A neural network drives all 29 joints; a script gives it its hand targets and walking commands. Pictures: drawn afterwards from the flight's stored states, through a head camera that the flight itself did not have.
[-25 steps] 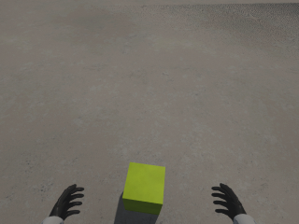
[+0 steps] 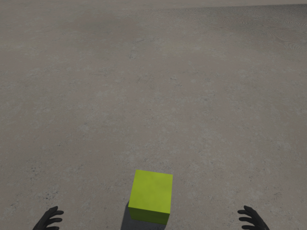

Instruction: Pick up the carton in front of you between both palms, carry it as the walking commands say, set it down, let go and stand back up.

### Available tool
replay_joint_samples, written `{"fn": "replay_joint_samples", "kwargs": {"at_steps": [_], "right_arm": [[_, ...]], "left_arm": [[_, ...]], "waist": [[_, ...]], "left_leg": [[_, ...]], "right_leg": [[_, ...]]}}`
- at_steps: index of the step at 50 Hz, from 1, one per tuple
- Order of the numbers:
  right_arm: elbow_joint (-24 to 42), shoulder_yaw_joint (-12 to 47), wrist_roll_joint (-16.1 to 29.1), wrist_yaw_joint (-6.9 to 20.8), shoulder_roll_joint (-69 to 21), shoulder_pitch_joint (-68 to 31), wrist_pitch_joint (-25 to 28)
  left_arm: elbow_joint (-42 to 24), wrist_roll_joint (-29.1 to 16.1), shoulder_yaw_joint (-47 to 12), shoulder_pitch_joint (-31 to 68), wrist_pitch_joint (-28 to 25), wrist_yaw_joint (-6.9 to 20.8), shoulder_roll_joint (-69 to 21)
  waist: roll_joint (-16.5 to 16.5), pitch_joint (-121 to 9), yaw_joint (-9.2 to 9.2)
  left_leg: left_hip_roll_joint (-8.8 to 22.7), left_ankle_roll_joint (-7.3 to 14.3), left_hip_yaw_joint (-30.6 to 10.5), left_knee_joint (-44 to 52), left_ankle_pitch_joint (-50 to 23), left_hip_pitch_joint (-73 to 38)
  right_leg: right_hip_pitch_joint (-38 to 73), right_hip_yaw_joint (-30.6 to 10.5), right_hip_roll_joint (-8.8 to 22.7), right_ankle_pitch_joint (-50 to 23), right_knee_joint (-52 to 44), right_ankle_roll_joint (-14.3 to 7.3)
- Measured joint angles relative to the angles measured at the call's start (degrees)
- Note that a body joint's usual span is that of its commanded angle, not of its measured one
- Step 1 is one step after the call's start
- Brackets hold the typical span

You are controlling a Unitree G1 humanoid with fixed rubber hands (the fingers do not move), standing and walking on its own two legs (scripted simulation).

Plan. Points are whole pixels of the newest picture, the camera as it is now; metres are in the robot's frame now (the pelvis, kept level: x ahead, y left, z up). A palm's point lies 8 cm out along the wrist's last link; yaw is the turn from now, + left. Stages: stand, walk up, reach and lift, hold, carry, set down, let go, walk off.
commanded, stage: stand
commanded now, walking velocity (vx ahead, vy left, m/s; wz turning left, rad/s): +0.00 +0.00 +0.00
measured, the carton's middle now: (151, 197) +0.41 +0.00 -0.65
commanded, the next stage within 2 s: none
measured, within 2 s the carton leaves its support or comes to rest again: neither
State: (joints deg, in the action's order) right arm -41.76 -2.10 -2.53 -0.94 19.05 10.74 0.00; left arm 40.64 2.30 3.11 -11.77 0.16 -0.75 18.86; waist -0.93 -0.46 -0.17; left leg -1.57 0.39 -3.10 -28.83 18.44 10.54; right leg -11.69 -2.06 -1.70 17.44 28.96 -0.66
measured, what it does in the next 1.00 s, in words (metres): stands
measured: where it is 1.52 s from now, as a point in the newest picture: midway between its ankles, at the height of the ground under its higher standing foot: outside the picture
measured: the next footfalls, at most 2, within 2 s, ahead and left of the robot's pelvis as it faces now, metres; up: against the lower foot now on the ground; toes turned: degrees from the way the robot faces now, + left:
none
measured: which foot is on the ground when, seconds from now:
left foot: down 0.00-1.00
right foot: down 0.00-1.00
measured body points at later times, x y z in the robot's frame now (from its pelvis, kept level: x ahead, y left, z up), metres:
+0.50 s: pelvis +0.00 +0.00 +0.01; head -0.01 -0.01 +0.45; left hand +0.12 +0.30 -0.09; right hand +0.13 -0.30 -0.10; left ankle -0.03 +0.12 -0.74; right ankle -0.02 -0.11 -0.74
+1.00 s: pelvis -0.03 +0.00 +0.01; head -0.03 -0.01 +0.46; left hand +0.08 +0.31 -0.10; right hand +0.08 -0.31 -0.11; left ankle -0.03 +0.12 -0.74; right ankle -0.02 -0.11 -0.74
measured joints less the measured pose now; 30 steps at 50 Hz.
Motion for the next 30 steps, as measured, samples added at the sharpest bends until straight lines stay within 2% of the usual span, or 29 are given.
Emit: {"fn": "replay_joint_samples", "kwargs": {"at_steps": [30], "right_arm": [[-9.11,1.12,0.75,-0.32,1.61,-2.33,0.58]], "left_arm": [[8.76,-0.85,-1.33,2.41,-0.31,-0.31,1.39]], "waist": [[0.40,1.35,-0.10]], "left_leg": [[0.32,-0.30,0.06,5.18,-3.34,-4.04]], "right_leg": [[3.89,0.30,0.22,-3.07,-4.75,-0.11]]}}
